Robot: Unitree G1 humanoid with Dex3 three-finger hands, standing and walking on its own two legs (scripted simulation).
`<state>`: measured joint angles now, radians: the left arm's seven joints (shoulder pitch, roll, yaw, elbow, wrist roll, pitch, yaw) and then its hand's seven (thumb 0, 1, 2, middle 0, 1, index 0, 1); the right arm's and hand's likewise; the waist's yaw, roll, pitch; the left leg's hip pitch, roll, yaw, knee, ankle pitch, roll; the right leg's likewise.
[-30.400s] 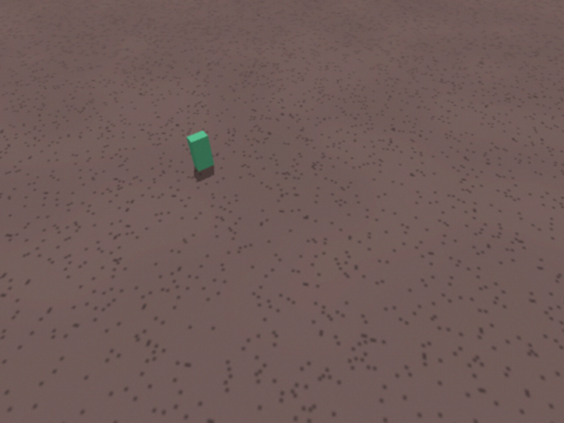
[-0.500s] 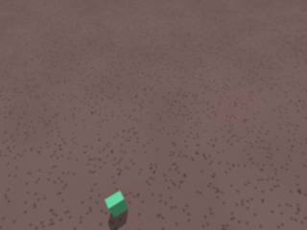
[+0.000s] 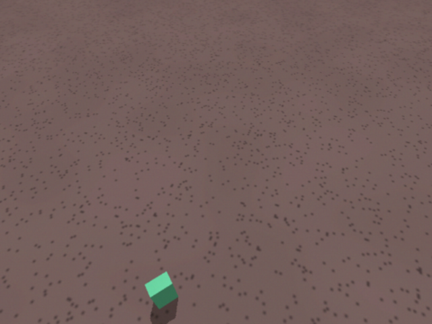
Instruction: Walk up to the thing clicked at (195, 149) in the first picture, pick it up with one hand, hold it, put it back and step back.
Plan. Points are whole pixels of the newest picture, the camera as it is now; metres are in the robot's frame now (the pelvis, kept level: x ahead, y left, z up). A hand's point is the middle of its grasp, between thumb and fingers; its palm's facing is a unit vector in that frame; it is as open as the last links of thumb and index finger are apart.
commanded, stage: stand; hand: left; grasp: from the side
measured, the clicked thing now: (162, 291) +0.35 +0.25 -0.69
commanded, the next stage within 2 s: step back in 0.48 s
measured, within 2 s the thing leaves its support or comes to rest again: neither
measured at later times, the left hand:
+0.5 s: hand out of the picture +0.08 +0.25 -0.16, palm faces -0.01 -0.94 -0.34, open 7.4 cm
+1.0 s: hand out of the picture +0.06 +0.30 -0.18, palm faces -0.06 -0.93 -0.36, open 7.4 cm
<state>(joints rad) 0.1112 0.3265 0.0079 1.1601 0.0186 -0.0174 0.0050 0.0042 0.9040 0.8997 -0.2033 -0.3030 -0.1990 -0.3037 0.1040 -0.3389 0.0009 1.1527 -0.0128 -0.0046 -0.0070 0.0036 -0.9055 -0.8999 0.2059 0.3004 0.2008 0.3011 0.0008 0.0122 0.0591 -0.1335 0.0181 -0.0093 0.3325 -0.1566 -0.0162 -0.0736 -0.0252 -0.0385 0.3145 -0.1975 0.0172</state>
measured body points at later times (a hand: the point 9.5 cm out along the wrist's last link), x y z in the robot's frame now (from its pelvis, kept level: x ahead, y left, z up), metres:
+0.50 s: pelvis +0.01 +0.00 +0.00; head +0.02 +0.00 +0.45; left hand +0.08 +0.30 -0.13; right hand +0.08 -0.30 -0.14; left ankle +0.02 +0.13 -0.75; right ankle -0.01 -0.13 -0.75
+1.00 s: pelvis -0.07 +0.05 -0.02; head +0.01 +0.07 +0.42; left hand +0.06 +0.35 -0.16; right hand -0.01 -0.27 -0.13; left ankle -0.04 +0.13 -0.75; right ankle -0.11 -0.11 -0.67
